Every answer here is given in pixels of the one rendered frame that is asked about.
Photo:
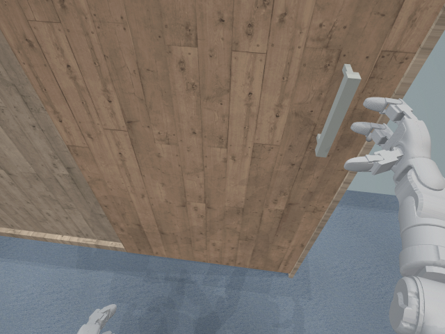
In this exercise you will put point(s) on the robot right upper arm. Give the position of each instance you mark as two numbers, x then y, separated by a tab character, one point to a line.
418	306

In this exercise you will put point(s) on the right robot hand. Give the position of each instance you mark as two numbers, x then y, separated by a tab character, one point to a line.
411	139

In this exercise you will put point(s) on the handle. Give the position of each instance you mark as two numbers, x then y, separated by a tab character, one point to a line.
338	111

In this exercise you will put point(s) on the wardrobe door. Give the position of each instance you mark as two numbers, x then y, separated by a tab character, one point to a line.
194	122
41	187

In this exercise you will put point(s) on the robot right forearm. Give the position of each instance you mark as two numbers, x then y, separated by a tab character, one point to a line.
420	189

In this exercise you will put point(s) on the left robot hand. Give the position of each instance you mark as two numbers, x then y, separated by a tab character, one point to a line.
97	320

